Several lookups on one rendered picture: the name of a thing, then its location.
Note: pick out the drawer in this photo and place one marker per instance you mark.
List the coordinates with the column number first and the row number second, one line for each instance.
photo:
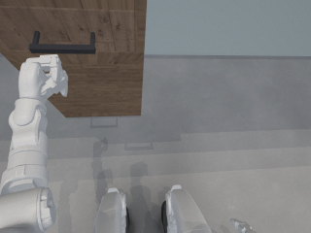
column 115, row 30

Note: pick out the handle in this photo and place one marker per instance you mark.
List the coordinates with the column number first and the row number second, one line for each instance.
column 35, row 47

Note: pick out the left robot hand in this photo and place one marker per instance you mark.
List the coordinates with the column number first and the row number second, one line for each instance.
column 34, row 83

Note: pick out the robot left forearm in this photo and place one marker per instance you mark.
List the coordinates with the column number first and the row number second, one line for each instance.
column 27, row 161

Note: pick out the right robot shin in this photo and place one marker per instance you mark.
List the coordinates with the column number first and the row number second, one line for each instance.
column 171, row 220

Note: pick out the right robot hand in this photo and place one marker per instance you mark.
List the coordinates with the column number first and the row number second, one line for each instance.
column 241, row 226

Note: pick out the robot left upper arm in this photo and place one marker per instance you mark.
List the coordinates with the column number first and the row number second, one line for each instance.
column 27, row 211

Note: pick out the robot right thigh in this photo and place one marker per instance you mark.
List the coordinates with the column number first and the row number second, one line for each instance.
column 188, row 217

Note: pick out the cabinet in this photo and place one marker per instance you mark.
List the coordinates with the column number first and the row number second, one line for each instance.
column 100, row 84

